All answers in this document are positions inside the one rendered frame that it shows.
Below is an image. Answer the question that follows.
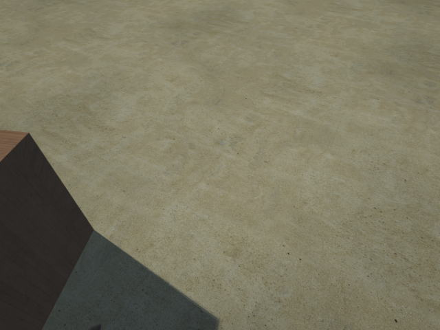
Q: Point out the pedestal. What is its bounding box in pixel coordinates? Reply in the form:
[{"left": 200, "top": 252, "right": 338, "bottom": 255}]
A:
[{"left": 0, "top": 130, "right": 94, "bottom": 330}]

